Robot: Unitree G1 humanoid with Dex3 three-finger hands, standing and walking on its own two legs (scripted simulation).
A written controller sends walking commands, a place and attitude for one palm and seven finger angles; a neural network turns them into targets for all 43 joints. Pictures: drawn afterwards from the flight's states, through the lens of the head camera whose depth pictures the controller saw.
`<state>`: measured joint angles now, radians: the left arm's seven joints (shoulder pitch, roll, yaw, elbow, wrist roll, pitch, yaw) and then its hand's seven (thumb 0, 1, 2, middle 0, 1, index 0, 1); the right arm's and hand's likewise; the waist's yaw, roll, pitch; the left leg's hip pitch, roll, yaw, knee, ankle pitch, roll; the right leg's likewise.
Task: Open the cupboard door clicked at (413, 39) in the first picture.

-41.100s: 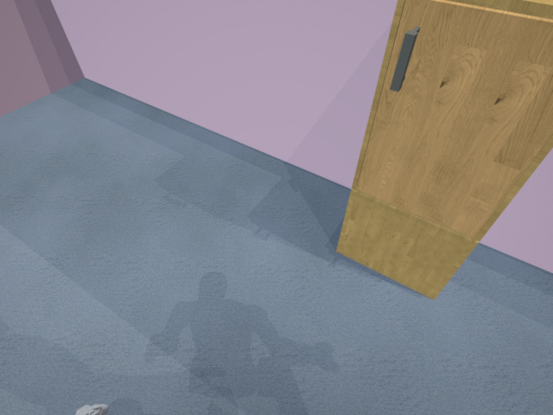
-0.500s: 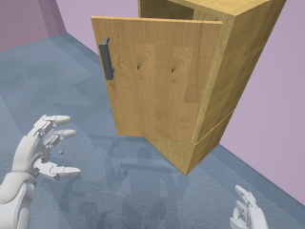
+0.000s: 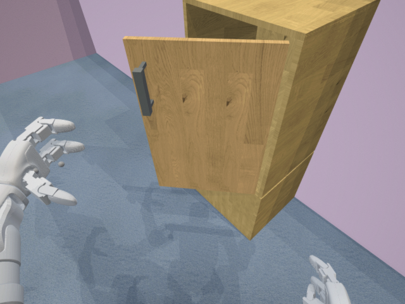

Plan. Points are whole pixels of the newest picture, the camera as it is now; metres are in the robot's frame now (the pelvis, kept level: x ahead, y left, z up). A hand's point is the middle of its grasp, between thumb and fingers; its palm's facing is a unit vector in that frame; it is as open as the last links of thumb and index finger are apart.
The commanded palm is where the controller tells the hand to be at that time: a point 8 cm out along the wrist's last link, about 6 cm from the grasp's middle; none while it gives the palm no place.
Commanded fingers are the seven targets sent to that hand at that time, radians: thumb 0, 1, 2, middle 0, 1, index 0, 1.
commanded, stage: raise the hand with hooked fingers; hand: left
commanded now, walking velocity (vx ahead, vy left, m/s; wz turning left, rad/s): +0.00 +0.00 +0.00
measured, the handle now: (145, 89) +0.59 +0.21 +0.13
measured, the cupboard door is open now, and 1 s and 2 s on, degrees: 41 41 41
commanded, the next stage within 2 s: move the hooked fingers beside the handle in 0.44 s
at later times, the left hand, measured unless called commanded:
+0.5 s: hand (68, 168) +0.29 +0.27 +0.15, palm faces +0.05 -1.00 -0.04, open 14.0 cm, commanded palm +0.26 +0.31 +0.16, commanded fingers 0.00 -0.50 0.30 -0.30 -1.20 -0.30 -1.20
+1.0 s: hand (89, 139) +0.37 +0.26 +0.15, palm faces +0.01 -1.00 -0.02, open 14.0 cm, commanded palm +0.34 +0.31 +0.15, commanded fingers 0.00 -0.50 0.30 -0.30 -1.20 -0.30 -1.20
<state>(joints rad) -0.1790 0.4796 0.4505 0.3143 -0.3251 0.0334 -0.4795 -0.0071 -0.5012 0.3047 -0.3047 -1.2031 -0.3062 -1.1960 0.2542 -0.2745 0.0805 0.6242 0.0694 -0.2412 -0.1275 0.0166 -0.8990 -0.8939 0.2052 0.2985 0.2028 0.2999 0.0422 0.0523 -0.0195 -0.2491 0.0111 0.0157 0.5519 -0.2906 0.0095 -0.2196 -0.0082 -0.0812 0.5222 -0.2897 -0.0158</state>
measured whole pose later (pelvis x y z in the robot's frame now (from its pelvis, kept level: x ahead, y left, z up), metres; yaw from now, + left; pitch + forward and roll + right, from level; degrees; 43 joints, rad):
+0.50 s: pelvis +0.00 +0.00 +0.00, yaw -1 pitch -1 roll +0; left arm -0.16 0.45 0.46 0.32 -0.33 0.04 -0.48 -0.01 -0.50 0.30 -0.30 -1.20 -0.31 -1.20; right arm 0.24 -0.27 0.07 0.61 0.07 -0.23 -0.13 0.02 -0.90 -0.89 0.20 0.30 0.20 0.30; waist 0.04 0.05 -0.02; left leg -0.24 0.02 0.03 0.54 -0.28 0.00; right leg -0.22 0.00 -0.07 0.52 -0.29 -0.02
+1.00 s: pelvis +0.00 +0.00 +0.00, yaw -1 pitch +2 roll +0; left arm -0.46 0.50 0.42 0.65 -0.26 -0.02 -0.46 -0.01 -0.50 0.30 -0.30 -1.20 -0.31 -1.20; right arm 0.29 -0.29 0.06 0.63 0.07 -0.20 -0.12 0.02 -0.90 -0.89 0.21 0.30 0.20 0.30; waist -0.01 0.04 -0.03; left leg -0.31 0.01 0.04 0.56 -0.28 0.01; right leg -0.29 -0.01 -0.06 0.54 -0.28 -0.01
